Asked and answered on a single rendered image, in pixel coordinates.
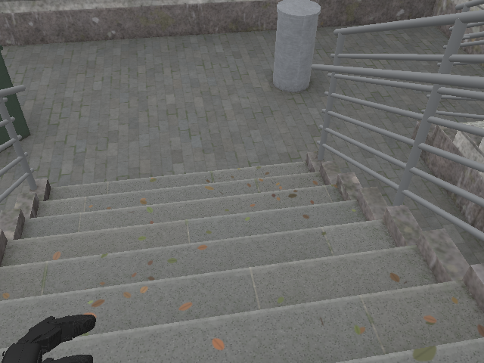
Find left robot hand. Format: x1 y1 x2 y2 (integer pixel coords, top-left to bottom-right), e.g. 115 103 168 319
2 315 96 363

